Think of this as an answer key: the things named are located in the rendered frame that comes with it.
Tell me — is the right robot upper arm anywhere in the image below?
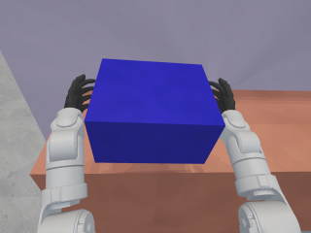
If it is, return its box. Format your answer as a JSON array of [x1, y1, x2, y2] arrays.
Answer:
[[238, 200, 300, 233]]

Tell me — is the left robot hand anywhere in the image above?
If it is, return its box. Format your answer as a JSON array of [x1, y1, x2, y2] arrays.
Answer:
[[63, 74, 96, 112]]

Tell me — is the right robot hand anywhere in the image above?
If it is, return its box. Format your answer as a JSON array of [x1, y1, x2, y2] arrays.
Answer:
[[208, 78, 235, 114]]

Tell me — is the carton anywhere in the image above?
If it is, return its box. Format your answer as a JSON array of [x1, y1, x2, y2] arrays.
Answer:
[[84, 58, 225, 164]]

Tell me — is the left robot upper arm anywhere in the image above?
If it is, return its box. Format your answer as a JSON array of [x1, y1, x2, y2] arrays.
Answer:
[[38, 209, 95, 233]]

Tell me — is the robot left forearm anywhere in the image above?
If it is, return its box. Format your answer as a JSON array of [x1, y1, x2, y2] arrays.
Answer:
[[37, 108, 87, 233]]

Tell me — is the pedestal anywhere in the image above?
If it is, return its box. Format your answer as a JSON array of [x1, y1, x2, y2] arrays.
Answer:
[[29, 86, 311, 233]]

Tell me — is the robot right forearm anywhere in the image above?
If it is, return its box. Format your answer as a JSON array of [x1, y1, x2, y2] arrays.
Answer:
[[219, 110, 301, 233]]

